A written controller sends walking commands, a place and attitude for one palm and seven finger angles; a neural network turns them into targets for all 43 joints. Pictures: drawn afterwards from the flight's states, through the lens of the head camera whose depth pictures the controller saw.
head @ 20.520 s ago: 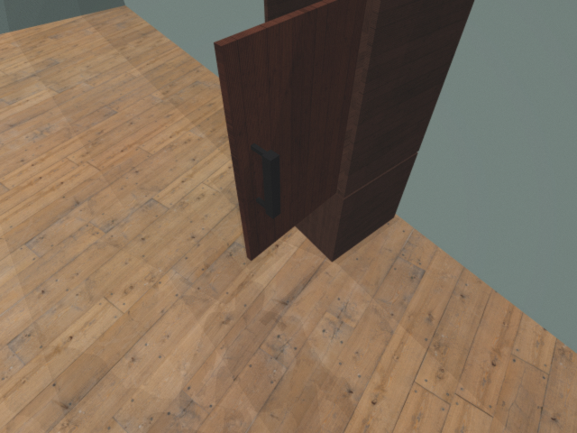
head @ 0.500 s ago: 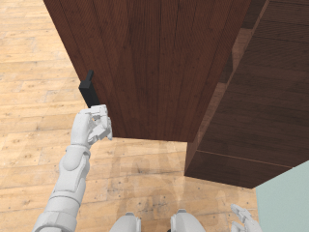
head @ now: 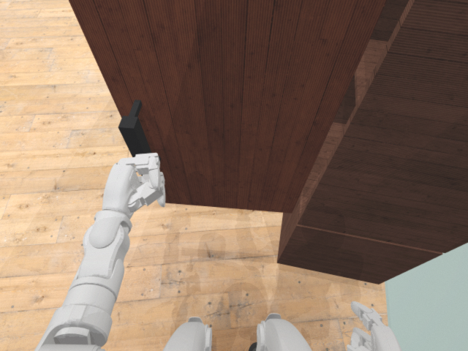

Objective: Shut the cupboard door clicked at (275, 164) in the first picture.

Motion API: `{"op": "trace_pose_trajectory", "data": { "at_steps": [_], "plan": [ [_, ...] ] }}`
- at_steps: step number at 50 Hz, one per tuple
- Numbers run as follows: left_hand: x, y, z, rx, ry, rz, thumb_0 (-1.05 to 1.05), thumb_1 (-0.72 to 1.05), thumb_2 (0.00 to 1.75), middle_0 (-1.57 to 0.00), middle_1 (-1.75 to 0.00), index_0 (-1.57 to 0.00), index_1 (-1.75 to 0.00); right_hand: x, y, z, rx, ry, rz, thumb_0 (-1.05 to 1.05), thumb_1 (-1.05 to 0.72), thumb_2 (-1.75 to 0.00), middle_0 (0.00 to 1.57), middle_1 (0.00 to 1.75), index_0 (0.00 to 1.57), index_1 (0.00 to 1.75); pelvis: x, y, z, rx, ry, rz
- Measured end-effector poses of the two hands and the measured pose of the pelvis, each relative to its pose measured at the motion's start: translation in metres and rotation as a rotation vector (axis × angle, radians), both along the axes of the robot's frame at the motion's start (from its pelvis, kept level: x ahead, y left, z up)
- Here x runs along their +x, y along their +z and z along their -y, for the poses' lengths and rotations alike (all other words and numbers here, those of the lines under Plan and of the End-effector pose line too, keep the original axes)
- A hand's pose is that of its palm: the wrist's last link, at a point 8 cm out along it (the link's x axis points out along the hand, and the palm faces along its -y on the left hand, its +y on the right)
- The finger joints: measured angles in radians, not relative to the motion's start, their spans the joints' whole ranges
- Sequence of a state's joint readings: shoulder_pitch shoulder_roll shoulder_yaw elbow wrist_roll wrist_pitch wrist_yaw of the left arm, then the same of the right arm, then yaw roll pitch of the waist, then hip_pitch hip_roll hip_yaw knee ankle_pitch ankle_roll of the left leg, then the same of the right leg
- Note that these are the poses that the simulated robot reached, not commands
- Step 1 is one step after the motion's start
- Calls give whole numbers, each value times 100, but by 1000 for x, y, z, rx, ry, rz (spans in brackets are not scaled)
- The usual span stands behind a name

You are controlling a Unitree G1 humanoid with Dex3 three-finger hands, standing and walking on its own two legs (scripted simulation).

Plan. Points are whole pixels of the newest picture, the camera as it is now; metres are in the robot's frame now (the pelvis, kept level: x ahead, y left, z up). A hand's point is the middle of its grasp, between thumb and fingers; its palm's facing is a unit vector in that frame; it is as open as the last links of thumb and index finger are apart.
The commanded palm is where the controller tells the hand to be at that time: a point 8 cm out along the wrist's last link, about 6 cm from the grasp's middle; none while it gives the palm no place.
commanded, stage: push the door shut along its arc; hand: left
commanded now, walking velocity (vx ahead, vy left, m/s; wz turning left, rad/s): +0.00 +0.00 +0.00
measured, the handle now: (145, 145) +0.47 +0.17 +0.04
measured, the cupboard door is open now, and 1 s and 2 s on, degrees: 97 82 60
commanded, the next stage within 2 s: pull the fist back off the door in 1.72 s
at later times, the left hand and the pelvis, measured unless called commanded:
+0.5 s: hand (168, 158) +0.44 +0.13 +0.04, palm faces -0.25 -0.97 -0.02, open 3.1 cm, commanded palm +0.44 +0.17 +0.05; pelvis -0.01 +0.02 -0.01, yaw -1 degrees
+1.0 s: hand (198, 130) +0.50 +0.08 +0.05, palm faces -0.37 -0.93 -0.03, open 3.1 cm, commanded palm +0.50 +0.13 +0.05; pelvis -0.01 +0.02 -0.02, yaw -2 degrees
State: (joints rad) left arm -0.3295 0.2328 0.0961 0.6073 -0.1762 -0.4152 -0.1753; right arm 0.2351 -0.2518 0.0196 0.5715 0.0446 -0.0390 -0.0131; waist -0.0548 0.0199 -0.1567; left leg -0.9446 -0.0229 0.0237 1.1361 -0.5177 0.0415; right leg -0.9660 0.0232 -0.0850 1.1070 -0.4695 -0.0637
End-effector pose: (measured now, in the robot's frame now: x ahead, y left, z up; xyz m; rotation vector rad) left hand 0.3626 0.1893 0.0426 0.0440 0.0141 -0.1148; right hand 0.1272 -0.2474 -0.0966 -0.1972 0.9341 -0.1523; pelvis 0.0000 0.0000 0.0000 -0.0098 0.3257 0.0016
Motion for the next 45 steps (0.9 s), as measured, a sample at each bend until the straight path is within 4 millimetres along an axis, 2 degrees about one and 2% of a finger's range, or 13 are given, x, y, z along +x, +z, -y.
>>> {"op": "trace_pose_trajectory", "data": {
  "at_steps": [6,14,22,31,45],
  "plan": [
    [23,2,-1,-3,-34,5,1,90,90,-131,-150,-131,-150,-10,-4,1,-11,-14,-33,1,-91,-90,20,30,20,30,-1,-3,-2,-6,2,-13],
    [48,3,-4,-11,-72,-13,1,90,90,-131,-150,-132,-150,-42,-10,2,-21,-51,-123,1,-91,-90,20,30,20,30,-3,-5,-7,-12,1,-32],
    [63,2,3,-12,-125,-22,1,91,90,-130,-150,-131,-150,-75,-12,1,-28,-95,-207,1,-91,-90,20,30,20,30,-4,-5,-14,-18,-3,-43],
    [85,3,8,-3,-156,-24,1,90,90,-130,-150,-130,-150,-97,-14,-3,-38,-118,-259,1,-91,-90,20,30,20,30,-8,-9,-19,-25,-3,-58],
    [127,6,47,-4,-251,-33,1,90,90,-130,-150,-130,-150,-120,-21,-6,-40,-153,-315,1,-91,-90,20,30,20,30,-9,-19,-21,-31,-13,-105]
  ]
}}
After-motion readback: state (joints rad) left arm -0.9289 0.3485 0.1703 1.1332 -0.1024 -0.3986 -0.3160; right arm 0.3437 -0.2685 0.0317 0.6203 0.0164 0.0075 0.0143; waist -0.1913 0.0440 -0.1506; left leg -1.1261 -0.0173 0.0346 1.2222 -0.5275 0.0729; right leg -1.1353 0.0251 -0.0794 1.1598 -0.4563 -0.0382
